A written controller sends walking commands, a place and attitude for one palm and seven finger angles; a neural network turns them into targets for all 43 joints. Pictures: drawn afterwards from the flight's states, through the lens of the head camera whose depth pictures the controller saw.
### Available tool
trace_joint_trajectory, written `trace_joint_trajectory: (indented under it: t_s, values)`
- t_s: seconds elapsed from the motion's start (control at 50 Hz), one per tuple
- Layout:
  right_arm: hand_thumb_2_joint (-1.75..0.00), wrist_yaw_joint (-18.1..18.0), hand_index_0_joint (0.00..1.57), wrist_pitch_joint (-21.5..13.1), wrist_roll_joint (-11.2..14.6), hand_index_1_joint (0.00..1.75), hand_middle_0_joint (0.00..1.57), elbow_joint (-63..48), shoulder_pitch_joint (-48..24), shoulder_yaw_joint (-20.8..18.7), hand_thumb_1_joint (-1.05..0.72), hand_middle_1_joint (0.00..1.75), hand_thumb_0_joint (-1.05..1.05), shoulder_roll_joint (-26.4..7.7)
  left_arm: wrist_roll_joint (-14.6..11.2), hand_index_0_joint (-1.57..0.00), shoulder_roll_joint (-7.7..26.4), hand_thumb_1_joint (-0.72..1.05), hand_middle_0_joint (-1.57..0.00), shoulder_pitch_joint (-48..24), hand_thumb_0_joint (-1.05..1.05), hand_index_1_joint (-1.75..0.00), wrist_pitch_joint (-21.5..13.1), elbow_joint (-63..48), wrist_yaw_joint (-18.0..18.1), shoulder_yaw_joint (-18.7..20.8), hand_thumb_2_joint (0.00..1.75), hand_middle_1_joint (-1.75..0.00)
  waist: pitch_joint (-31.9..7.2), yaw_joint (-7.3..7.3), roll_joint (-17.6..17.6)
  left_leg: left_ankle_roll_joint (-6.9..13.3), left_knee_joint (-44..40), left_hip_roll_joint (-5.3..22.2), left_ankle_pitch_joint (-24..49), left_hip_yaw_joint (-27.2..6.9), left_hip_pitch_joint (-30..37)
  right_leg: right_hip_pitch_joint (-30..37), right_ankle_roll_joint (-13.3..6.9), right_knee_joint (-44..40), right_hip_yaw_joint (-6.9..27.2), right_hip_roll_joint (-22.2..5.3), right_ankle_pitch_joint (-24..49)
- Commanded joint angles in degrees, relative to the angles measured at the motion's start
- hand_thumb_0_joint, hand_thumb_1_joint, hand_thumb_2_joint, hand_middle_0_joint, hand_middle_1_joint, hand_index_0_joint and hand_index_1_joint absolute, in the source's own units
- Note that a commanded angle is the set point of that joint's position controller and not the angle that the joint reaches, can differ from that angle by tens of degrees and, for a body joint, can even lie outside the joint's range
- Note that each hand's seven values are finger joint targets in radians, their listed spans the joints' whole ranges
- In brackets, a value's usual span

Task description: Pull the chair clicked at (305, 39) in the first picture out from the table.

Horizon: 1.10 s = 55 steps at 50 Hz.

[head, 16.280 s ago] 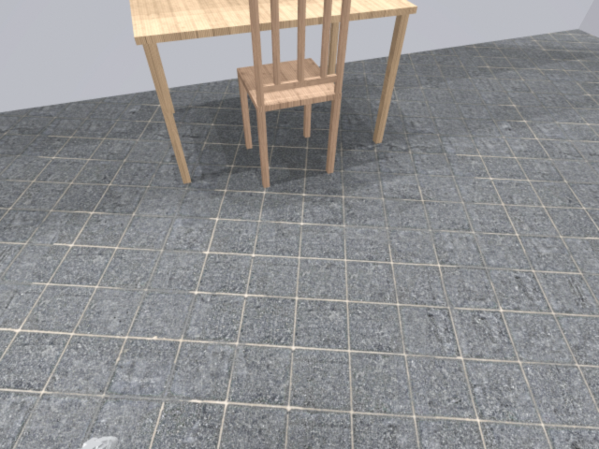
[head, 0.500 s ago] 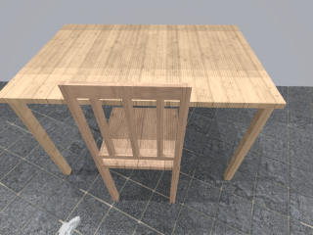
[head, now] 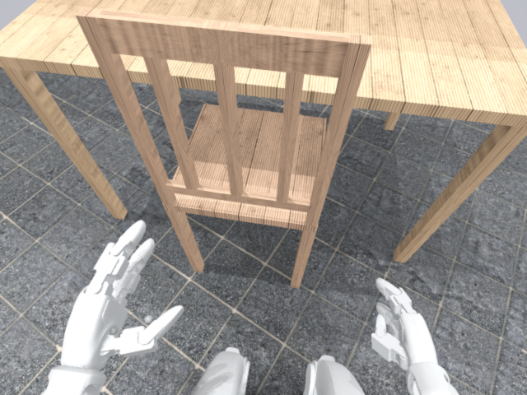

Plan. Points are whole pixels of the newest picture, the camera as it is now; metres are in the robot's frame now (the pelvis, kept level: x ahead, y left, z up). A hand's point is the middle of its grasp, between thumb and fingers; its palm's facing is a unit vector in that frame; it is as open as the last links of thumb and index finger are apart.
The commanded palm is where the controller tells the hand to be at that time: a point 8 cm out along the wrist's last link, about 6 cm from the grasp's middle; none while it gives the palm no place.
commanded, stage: raise the hand toward the chair's back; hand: left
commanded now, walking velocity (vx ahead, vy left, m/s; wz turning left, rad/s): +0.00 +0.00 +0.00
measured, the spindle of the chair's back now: (231, 141) +0.53 +0.12 +0.04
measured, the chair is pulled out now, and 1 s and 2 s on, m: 0.00 0.00 0.00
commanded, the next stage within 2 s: aim the fingers beside a spindle in 1.44 s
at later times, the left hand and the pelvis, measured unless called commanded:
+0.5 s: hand (138, 283) +0.24 +0.20 +0.06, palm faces -0.04 -1.00 -0.05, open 15.5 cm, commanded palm +0.22 +0.26 +0.07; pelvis +0.02 +0.02 +0.03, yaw -1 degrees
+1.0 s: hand (112, 257) +0.27 +0.23 +0.08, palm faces -0.05 -1.00 -0.07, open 16.9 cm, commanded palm +0.25 +0.29 +0.08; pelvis +0.02 +0.03 +0.03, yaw -1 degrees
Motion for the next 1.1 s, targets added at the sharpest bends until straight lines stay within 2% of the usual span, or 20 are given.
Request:
trace_joint_trajectory:
  t_s: [0.0,0.06,0.1,0.14,0.2,0.24,0.32,0.4,0.44,0.52,0.6,0.66,0.7,0.76,0.8,0.84,0.92,0.98,1.02,1.08]
  values:
    - [-0.9,-2.3,0.2,-2.8,2.2,0.3,0.2,-8.2,0.1,-4.6,-0.9,0.3,0.0,-8.8,-2.2,-0.12,8.6,0.11,-0.12,-2.2,0.0,-0.18,5.3,-5.3,-4.2,6.3,0.56,-0.18,-14.2,-3.58,-3.5,2.5,-10.7,-0.5,10.6,3.0,2.1,18.1,2.8,-17.8,12.0,-0.9,0.1]
    - [-0.9,-2.8,0.2,-2.2,2.4,0.3,0.2,-8.9,0.0,-4.4,-0.9,0.3,0.0,-7.3,-3.8,-0.11,8.4,0.04,-0.11,-2.5,0.0,-0.16,8.2,-9.0,-1.7,9.6,0.53,-0.16,-16.4,-2.13,-4.7,2.4,-12.6,-0.7,13.7,3.2,3.1,23.4,3.3,-18.8,12.6,-1.8,3.8]
    - [-0.9,-2.9,0.2,-2.3,2.0,0.3,0.2,-8.3,-0.2,-4.5,-0.9,0.3,0.0,-6.5,-3.9,-0.11,8.3,-0.01,-0.11,-1.6,0.0,-0.16,7.8,-9.0,0.6,11.1,0.51,-0.16,-15.6,-1.69,-5.0,2.1,-13.4,-0.4,14.9,2.9,3.2,24.0,3.5,-18.4,11.9,-1.7,6.7]
    - [-0.9,-2.8,0.2,-2.5,1.9,0.3,0.2,-7.3,1.1,-4.8,-0.9,0.3,0.0,-6.5,-3.3,-0.1,7.0,-0.06,-0.1,-1.7,0.0,-0.15,5.7,-8.3,1.8,10.2,0.49,-0.15,-12.9,-2.75,-5.7,2.0,-14.4,-0.3,15.2,2.9,3.6,22.5,3.5,-18.3,10.9,-1.5,8.2]
    - [-0.9,-2.6,0.2,-3.4,1.6,0.3,0.2,-6.5,1.3,-4.9,-0.9,0.3,0.0,-7.4,-2.1,-0.1,6.9,-0.13,-0.1,-3.8,0.0,-0.14,2.2,-6.2,1.6,8.2,0.46,-0.14,-9.9,-3.65,-3.6,2.2,-15.3,-0.3,14.2,2.8,4.0,18.9,2.9,-18.0,9.7,-1.2,5.4]
    - [-0.9,-2.5,0.2,-4.1,1.5,0.3,0.2,-6.1,2.5,-5.3,-0.9,0.3,0.0,-8.1,-2.2,-0.09,6.8,-0.17,-0.09,-2.8,0.0,-0.13,0.5,-5.7,0.6,7.7,0.44,-0.13,-11.6,-3.95,-2.2,2.3,-15.7,-0.3,15.3,2.9,6.3,18.5,2.7,-17.2,8.6,-1.0,7.3]
    - [-0.9,-2.5,0.2,-4.5,1.6,0.3,0.2,-6.0,3.1,-5.7,-0.9,0.3,0.0,-8.9,-3.0,-0.08,7.5,-0.27,-0.08,-2.9,0.0,-0.12,0.1,-4.7,-0.8,8.2,0.4,-0.12,-12.2,-3.89,-0.8,2.3,-16.6,-0.4,16.8,2.9,7.8,19.0,2.5,-16.7,7.6,-0.9,10.1]
    - [-0.9,-2.5,0.2,-4.3,1.5,0.3,0.2,-6.0,3.2,-5.8,-0.9,0.3,0.0,-9.2,-3.3,-0.07,8.9,-0.36,-0.07,-4.5,0.0,-0.1,0.0,-5.6,-0.1,10.0,0.36,-0.1,-12.2,-3.55,0.2,2.1,-17.9,-0.2,19.0,2.3,10.4,18.4,2.1,-15.8,5.6,-0.2,12.5]
    - [-0.9,-2.3,0.2,-4.2,1.3,0.3,0.2,-6.2,3.6,-5.6,-0.9,0.3,0.0,-9.2,-3.1,-0.07,8.3,-0.41,-0.07,-5.3,0.0,-0.09,0.0,-6.7,0.1,9.0,0.34,-0.09,-12.5,-3.88,2.4,1.8,-18.3,-0.1,20.6,2.2,12.5,17.4,2.0,-15.4,4.9,-0.1,14.0]
    - [-0.9,-2.1,0.2,-3.6,1.3,0.3,0.2,-6.5,4.0,-5.3,-0.9,0.3,0.0,-9.6,-2.6,-0.06,8.0,-0.5,-0.06,-6.6,0.0,-0.08,0.9,-5.8,-0.5,8.2,0.3,-0.08,-12.0,-4.42,2.2,1.5,-18.8,0.2,21.8,1.4,14.3,16.2,1.9,-15.1,3.9,0.4,14.6]
    - [-0.9,-2.0,0.2,-2.9,1.3,0.3,0.2,-7.0,4.2,-4.9,-0.9,0.3,0.0,-9.9,-2.4,-0.06,9.2,-0.5,-0.06,-7.7,0.0,-0.08,2.8,-5.3,-1.4,9.0,0.3,-0.08,-12.2,-4.22,3.3,0.9,-19.5,0.5,24.0,0.7,16.2,15.7,1.7,-15.0,3.1,0.6,15.4]
    - [-0.9,-2.1,0.2,-2.4,1.4,0.3,0.2,-7.3,4.5,-4.6,-0.9,0.3,0.0,-9.9,-3.1,-0.06,9.0,-0.5,-0.06,-9.0,0.0,-0.08,4.0,-4.5,-2.1,9.5,0.3,-0.08,-12.0,-4.54,0.9,0.6,-19.9,0.5,23.6,0.5,16.1,16.3,1.9,-15.5,2.9,0.8,15.5]
    - [-0.9,-2.3,0.2,-2.3,1.3,0.3,0.2,-7.2,4.0,-4.4,-0.9,0.3,0.0,-10.0,-3.3,-0.06,10.2,-0.5,-0.06,-10.5,0.0,-0.08,4.3,-4.0,-2.4,10.7,0.3,-0.08,-11.9,-4.17,1.8,0.8,-19.7,0.3,23.6,0.7,15.7,16.5,1.7,-15.6,3.1,0.7,15.7]
    - [-0.9,-2.3,0.2,-2.6,1.4,0.3,0.2,-7.0,4.4,-4.2,-0.9,0.3,0.0,-10.0,-3.9,-0.06,10.4,-0.5,-0.06,-11.9,0.0,-0.08,4.2,-4.1,-3.2,11.2,0.3,-0.08,-12.8,-4.16,2.1,0.3,-19.9,0.3,24.1,0.4,16.5,16.8,1.7,-15.8,3.0,0.7,15.7]
    - [-0.9,-2.3,0.2,-2.6,1.5,0.3,0.2,-6.8,4.3,-4.2,-0.9,0.3,0.0,-10.2,-4.1,-0.06,11.1,-0.5,-0.06,-12.0,0.0,-0.08,4.3,-2.8,-3.7,12.1,0.3,-0.08,-12.7,-4.09,0.8,0.5,-20.0,0.4,24.3,0.5,16.2,17.2,1.7,-16.0,3.0,0.8,15.7]
    - [-0.9,-2.3,0.2,-2.8,1.5,0.3,0.2,-6.6,4.6,-4.2,-0.9,0.3,0.0,-10.3,-4.2,-0.06,11.3,-0.5,-0.06,-13.3,0.0,-0.08,4.2,-3.7,-4.1,11.8,0.3,-0.08,-13.5,-4.18,3.2,0.1,-20.3,0.4,25.5,0.5,17.6,17.2,1.7,-16.2,3.1,0.6,16.1]
    - [-0.9,-2.3,0.2,-2.9,1.6,0.3,0.2,-6.2,4.9,-4.4,-0.9,0.3,0.0,-10.6,-4.4,-0.06,12.8,-0.5,-0.06,-13.8,0.0,-0.08,4.5,-3.0,-4.4,13.4,0.3,-0.08,-13.7,-4.01,2.8,-0.3,-21.2,0.5,26.6,0.1,18.5,17.8,1.7,-16.7,2.7,0.7,16.0]
    - [-0.9,-2.2,0.2,-3.2,1.7,0.3,0.2,-6.1,4.9,-4.5,-0.9,0.3,0.0,-10.6,-4.9,-0.06,11.4,-0.5,-0.06,-12.9,0.0,-0.08,4.6,-2.1,-4.6,12.5,0.3,-0.08,-12.9,-4.08,2.3,-0.3,-21.5,0.4,26.0,0.3,18.1,18.0,1.8,-17.2,2.7,0.6,15.8]
    - [-0.9,-2.0,0.2,-3.3,1.7,0.3,0.2,-6.1,4.9,-4.6,-0.9,0.3,0.0,-10.7,-5.1,-0.06,11.5,-0.5,-0.06,-11.9,0.0,-0.08,4.5,-1.3,-4.5,12.9,0.3,-0.08,-13.1,-3.9,1.4,0.0,-21.4,0.3,25.7,0.7,17.6,18.9,1.8,-17.4,2.9,0.6,16.2]
    - [-0.9,-1.9,0.2,-3.3,1.7,0.3,0.2,-6.1,4.9,-4.7,-0.9,0.3,0.0,-10.8,-5.0,-0.06,11.7,-0.5,-0.06,-12.3,0.0,-0.08,4.2,-0.8,-4.1,13.0,0.3,-0.08,-11.7,-3.9,2.1,-0.1,-21.9,0.2,24.3,0.7,16.7,18.2,1.8,-17.5,2.8,0.5,15.0]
